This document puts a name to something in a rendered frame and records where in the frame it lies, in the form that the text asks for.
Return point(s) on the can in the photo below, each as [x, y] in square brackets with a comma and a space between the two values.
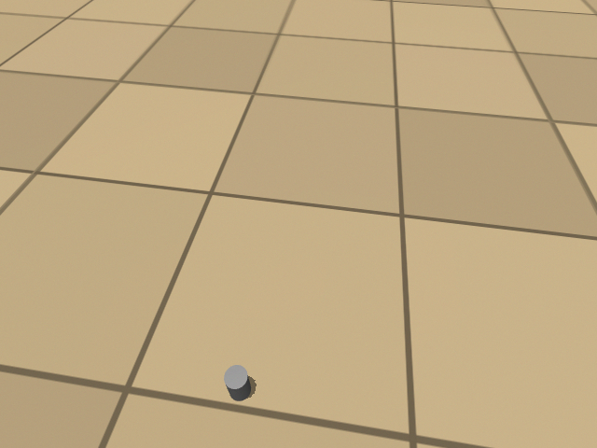
[237, 382]

